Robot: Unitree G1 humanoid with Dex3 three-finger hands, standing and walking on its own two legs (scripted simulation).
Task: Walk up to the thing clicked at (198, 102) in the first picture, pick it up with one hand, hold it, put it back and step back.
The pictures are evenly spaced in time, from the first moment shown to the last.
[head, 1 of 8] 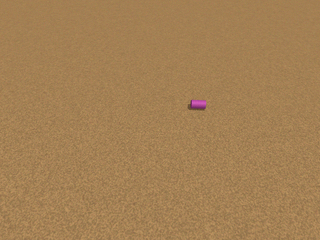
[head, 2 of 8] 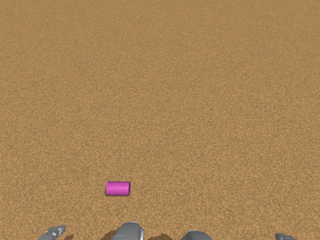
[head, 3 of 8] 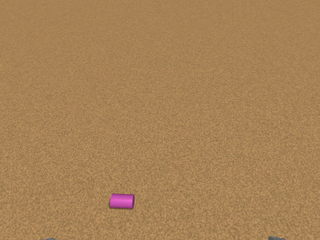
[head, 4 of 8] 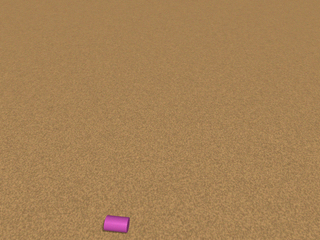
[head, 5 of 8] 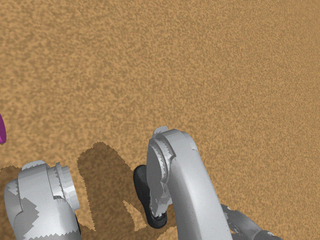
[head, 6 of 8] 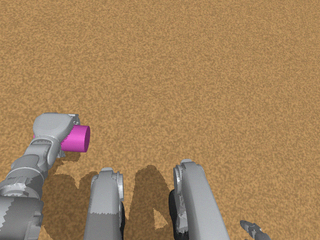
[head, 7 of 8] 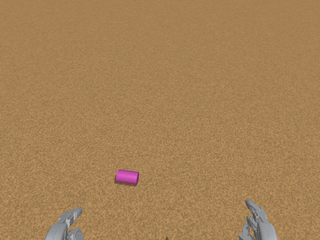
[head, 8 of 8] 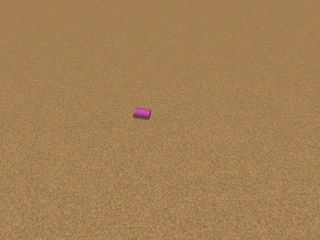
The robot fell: no
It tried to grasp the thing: yes
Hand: left
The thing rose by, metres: 0.68
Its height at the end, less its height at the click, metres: +0.00
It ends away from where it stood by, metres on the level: 0.25
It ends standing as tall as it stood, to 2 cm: yes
